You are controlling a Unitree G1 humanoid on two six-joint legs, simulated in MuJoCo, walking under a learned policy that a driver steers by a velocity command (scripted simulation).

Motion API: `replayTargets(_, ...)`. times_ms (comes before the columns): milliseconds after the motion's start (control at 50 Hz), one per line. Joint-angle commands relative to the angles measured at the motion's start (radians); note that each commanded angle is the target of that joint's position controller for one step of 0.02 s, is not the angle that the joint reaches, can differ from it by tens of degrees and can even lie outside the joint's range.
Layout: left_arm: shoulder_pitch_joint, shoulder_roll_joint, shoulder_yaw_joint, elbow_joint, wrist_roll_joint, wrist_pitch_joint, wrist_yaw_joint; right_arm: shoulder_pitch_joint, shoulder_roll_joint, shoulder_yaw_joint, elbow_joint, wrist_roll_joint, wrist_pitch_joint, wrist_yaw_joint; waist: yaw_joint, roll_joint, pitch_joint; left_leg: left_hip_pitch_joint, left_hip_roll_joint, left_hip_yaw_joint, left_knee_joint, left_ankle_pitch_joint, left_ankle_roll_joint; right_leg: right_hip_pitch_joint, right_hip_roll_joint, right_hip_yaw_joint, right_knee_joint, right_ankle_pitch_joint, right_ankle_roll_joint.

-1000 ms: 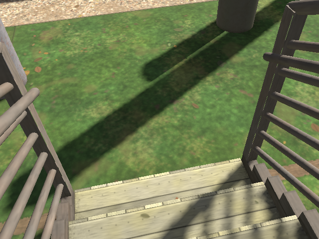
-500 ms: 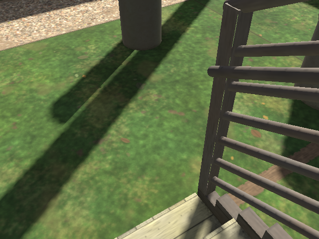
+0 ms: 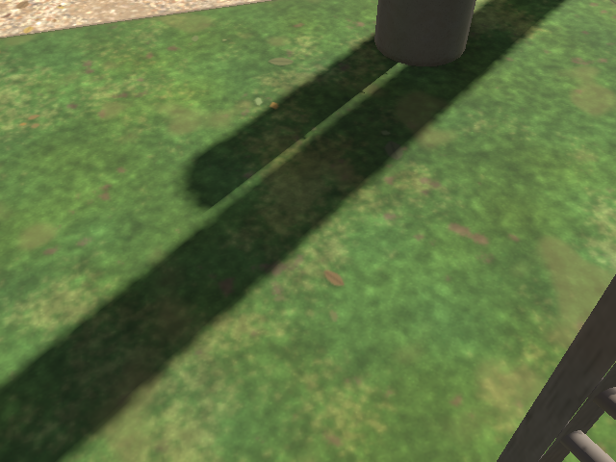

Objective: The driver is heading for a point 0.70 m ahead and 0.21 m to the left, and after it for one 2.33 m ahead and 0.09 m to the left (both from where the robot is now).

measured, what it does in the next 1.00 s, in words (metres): goes down, turning left: left foot 0.17 m lower, then right foot 0.17 m lower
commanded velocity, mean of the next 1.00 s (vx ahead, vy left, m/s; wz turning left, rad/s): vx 0.79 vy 0.00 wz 0.55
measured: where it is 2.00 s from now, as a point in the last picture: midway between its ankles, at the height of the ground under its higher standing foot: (231, 394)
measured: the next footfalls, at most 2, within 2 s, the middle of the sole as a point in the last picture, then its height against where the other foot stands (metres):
left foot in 0.28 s outside the picture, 0.17 m lower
right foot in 0.64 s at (272, 430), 0.17 m lower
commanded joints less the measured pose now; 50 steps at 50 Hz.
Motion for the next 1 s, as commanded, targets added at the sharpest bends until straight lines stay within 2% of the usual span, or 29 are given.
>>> replayTargets(20, 0.234, 0.068, 0.023, 0.061, -0.014, -0.032, 0.028, -0.192, -0.059, -0.032, -0.124, -0.016, 0.004, 0.024, 0.096, -0.045, 0.175, -0.422, 0.154, -0.105, -0.403, 0.285, -0.022, 0.097, -0.359, 0.360, -0.128, 0.401, -0.178)
replayTargets(80, 0.122, 0.164, 0.038, 0.036, -0.030, -0.021, 0.027, -0.155, -0.011, -0.019, -0.142, -0.017, 0.023, 0.069, 0.034, -0.222, 0.057, -0.259, 0.089, 0.045, -0.446, 0.453, -0.031, 0.018, -0.377, 0.226, -0.097, 0.519, -0.143)
replayTargets(100, 0.111, 0.050, 0.020, 0.054, -0.039, -0.039, 0.024, -0.208, -0.018, -0.021, -0.143, 0.010, 0.001, 0.084, 0.025, -0.171, 0.072, -0.243, 0.120, -0.011, -0.645, 0.781, -0.008, -0.027, -0.290, 0.115, -0.049, 0.257, -0.075)
replayTargets(140, 0.030, 0.067, 0.010, 0.043, -0.046, -0.050, 0.027, -0.253, 0.024, -0.004, -0.153, 0.041, -0.012, 0.119, -0.008, -0.147, 0.082, 0.185, 0.045, 0.083, -0.843, 1.197, 0.009, -0.331, -0.198, -0.069, -0.096, -0.109, -0.006)
replayTargets(180, 0.059, 0.106, 0.019, 0.065, -0.035, -0.049, 0.040, -0.305, -0.018, -0.001, -0.161, 0.015, 0.025, 0.129, 0.003, -0.099, 0.143, 0.280, -0.002, 0.199, -0.896, 1.128, -0.010, -0.338, -0.206, -0.140, -0.056, -0.050, 0.002)
replayTargets(220, 0.160, 0.149, 0.020, 0.116, -0.020, -0.026, 0.046, -0.240, -0.067, -0.012, -0.126, -0.009, 0.054, 0.091, -0.006, -0.051, 0.172, 0.347, -0.079, 0.342, -0.982, 0.930, -0.001, -0.176, -0.206, -0.213, 0.191, 0.346, -0.019)
replayTargets(260, 0.082, 0.230, 0.038, 0.085, -0.011, 0.003, 0.039, 0.201, -0.179, -0.057, 0.018, -0.020, 0.052, 0.050, -0.219, -0.023, -0.046, 0.683, -0.040, 0.201, -1.030, 0.739, 0.125, -0.136, -0.226, -0.180, 0.857, 0.824, 0.005)
replayTargets(280, 0.050, 0.198, 0.041, 0.105, 0.003, 0.041, 0.050, 0.220, -0.214, -0.073, 0.019, -0.018, 0.038, 0.048, -0.287, 0.134, 0.096, 0.653, 0.013, 0.074, -1.326, 0.598, 0.204, -0.269, -0.067, -0.188, 1.383, 0.042, -0.025)
replayTargets(300, 0.101, 0.123, 0.028, -0.007, 0.006, 0.030, 0.066, 0.104, -0.316, -0.068, 0.056, -0.008, 0.016, 0.047, -0.056, 0.327, 0.157, 0.797, 0.093, -0.036, -0.936, 1.437, 0.130, -0.644, -0.045, -0.070, 1.418, -0.323, -0.004)
replayTargets(320, 0.126, 0.143, 0.020, -0.046, 0.009, 0.016, 0.056, 0.101, -0.285, -0.052, 0.004, 0.018, -0.001, 0.034, -0.031, 0.135, -0.002, 0.900, 0.145, -0.227, -0.972, 1.452, 0.196, -0.727, -0.086, 0.024, 1.261, -0.291, 0.000)
replayTargets(360, 0.082, 0.159, 0.031, -0.006, 0.051, 0.004, 0.038, 0.006, -0.202, -0.029, -0.019, 0.036, -0.013, 0.042, 0.011, -0.170, 0.005, 0.708, 0.130, -0.369, -1.064, 0.844, 0.221, -0.706, -0.130, 0.078, 1.047, -0.214, -0.033)
replayTargets(380, 0.128, 0.124, 0.019, -0.052, 0.042, 0.010, 0.028, 0.003, -0.247, -0.035, -0.042, 0.029, -0.033, 0.040, 0.055, 0.111, -0.027, 0.575, 0.274, -0.678, -1.082, 0.590, 0.366, -0.740, -0.110, 0.163, 0.882, -0.220, 0.001)
replayTargets(400, 0.002, 0.191, 0.033, -0.060, 0.025, 0.030, 0.027, -0.085, -0.163, -0.011, -0.065, 0.025, -0.043, 0.031, 0.096, -0.062, 0.131, 0.251, 0.231, -0.641, -1.171, 0.587, 0.347, -0.588, -0.121, 0.158, 0.592, -0.094, 0.065)
replayTargets(440, -0.002, 0.167, 0.033, -0.030, 0.018, 0.046, 0.024, -0.193, -0.209, -0.030, -0.098, -0.036, -0.064, 0.027, 0.121, -0.029, 0.136, -0.029, 0.162, -0.532, -1.204, 0.651, 0.295, -0.273, -0.082, 0.086, 0.448, 0.219, 0.087)
replayTargets(460, -0.054, 0.200, 0.050, -0.064, -0.001, 0.027, 0.016, -0.168, -0.167, -0.022, -0.075, -0.007, -0.084, 0.015, 0.110, -0.022, 0.148, -0.036, 0.100, -0.470, -1.099, 0.523, 0.243, -0.275, -0.096, 0.142, 0.273, 0.553, 0.065)
replayTargets(500, -0.056, 0.091, 0.020, -0.068, -0.005, 0.010, -0.014, -0.205, -0.124, -0.006, -0.083, 0.037, -0.087, 0.018, 0.120, -0.078, 0.072, -0.211, -0.062, -0.294, -0.985, 0.261, 0.143, 0.109, -0.017, 0.085, 0.012, 0.854, 0.035)
replayTargets(580, -0.082, 0.071, 0.011, -0.102, -0.076, 0.026, 0.005, -0.070, -0.113, 0.001, -0.048, 0.011, -0.053, 0.024, 0.068, 0.060, 0.121, 0.011, -0.056, -0.378, -0.808, 0.238, 0.117, 0.151, -0.012, 0.154, -0.245, 0.684, 0.034)
replayTargets(600, 0.023, 0.127, 0.026, -0.069, -0.063, 0.023, 0.018, -0.057, -0.127, -0.006, -0.029, -0.020, -0.042, 0.016, 0.109, 0.068, 0.106, 0.112, -0.091, -0.358, -0.640, 0.296, 0.104, 0.177, -0.025, 0.147, -0.350, 0.674, 0.026)
replayTargets(640, 0.288, 0.186, 0.064, 0.043, -0.033, 0.006, 0.025, -0.047, -0.115, -0.007, -0.025, -0.016, -0.021, 0.006, 0.217, -0.059, 0.021, 0.100, -0.106, -0.217, -0.195, 0.384, 0.076, 0.428, -0.073, 0.125, -0.458, 0.725, 0.016)
replayTargets(660, 0.374, 0.191, 0.061, 0.075, 0.013, 0.003, 0.010, -0.041, -0.022, 0.006, -0.030, -0.002, -0.027, 0.009, 0.222, -0.122, 0.030, -0.176, -0.199, -0.150, 0.146, -0.177, 0.053, 0.610, -0.169, 0.184, -0.260, 0.900, -0.026)
replayTargets(680, 0.430, 0.191, 0.047, 0.099, 0.038, -0.006, -0.009, 0.076, 0.038, 0.019, -0.082, 0.044, -0.038, -0.015, 0.110, -0.263, -0.054, -0.442, -0.170, -0.090, 0.328, -0.266, 0.022, 0.826, -0.319, 0.366, 0.043, 1.442, -0.070)
replayTargets(700, 0.436, 0.277, 0.077, 0.112, 0.017, -0.013, -0.007, 0.089, 0.012, 0.030, -0.095, 0.060, -0.039, -0.021, 0.137, -0.456, -0.210, -0.661, -0.180, 0.002, 0.489, -0.229, -0.014, 0.927, -0.475, 0.679, -0.089, 1.129, -0.300)
replayTargets(720, 0.359, 0.170, 0.057, 0.090, -0.015, -0.010, -0.003, -0.057, -0.022, 0.035, -0.100, 0.001, -0.030, -0.021, 0.165, -0.263, -0.153, -0.693, -0.090, -0.043, 0.324, -0.130, 0.001, 0.763, -0.431, 0.743, -0.239, 0.588, -0.313)
replayTargets(740, 0.278, 0.046, 0.021, 0.083, -0.044, -0.016, -0.011, -0.198, 0.005, 0.025, -0.155, 0.131, -0.044, -0.022, 0.173, -0.133, -0.059, -0.599, -0.060, -0.124, 0.168, -0.012, -0.014, 0.524, -0.352, 0.703, -0.358, 0.346, -0.278)
replayTargets(760, 0.184, 0.090, 0.011, 0.083, -0.033, -0.036, -0.003, -0.271, -0.008, 0.029, -0.187, 0.127, -0.051, -0.022, 0.114, -0.161, 0.004, -0.573, -0.036, -0.127, 0.141, 0.032, -0.030, 0.361, -0.374, 0.776, -0.351, 0.525, -0.288)
replayTargets(800, 0.101, 0.065, -0.012, 0.074, -0.035, -0.038, 0.015, -0.320, -0.068, 0.010, -0.227, 0.063, -0.049, -0.012, 0.013, -0.030, 0.082, -0.404, 0.056, -0.060, -0.343, 0.148, -0.054, 0.041, -0.223, 0.467, -0.360, 0.712, -0.207)
replayTargets(840, 0.060, 0.157, 0.017, 0.039, -0.037, -0.010, 0.041, -0.417, -0.019, 0.021, -0.262, 0.019, -0.076, -0.017, 0.051, -0.109, 0.063, -0.084, -0.005, 0.050, -0.778, 0.363, -0.131, -0.155, -0.068, 0.304, -0.435, 0.876, -0.176)
replayTargets(900, 0.127, 0.179, 0.037, 0.038, -0.077, 0.013, 0.055, -0.466, 0.002, 0.024, -0.306, 0.054, -0.066, -0.008, 0.051, -0.162, -0.043, 0.088, -0.081, 0.019, -1.023, 0.483, -0.177, -0.057, -0.065, 0.296, -0.385, 0.917, -0.171)
replayTargets(1000, 0.124, 0.096, 0.054, -0.035, -0.100, 0.058, 0.052, -0.410, -0.045, 0.006, -0.323, 0.034, -0.054, 0.006, -0.003, -0.053, -0.122, 0.280, -0.032, -0.050, -1.297, 0.644, -0.100, 0.045, 0.010, 0.397, -0.127, 0.628, -0.064)
Velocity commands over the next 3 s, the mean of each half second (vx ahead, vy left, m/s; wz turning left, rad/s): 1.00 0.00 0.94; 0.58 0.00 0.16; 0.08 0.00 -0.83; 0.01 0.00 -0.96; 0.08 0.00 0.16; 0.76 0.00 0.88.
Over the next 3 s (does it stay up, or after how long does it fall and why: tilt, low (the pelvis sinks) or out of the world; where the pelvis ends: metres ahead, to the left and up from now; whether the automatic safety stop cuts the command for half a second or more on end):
stays up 1.13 0.30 -0.31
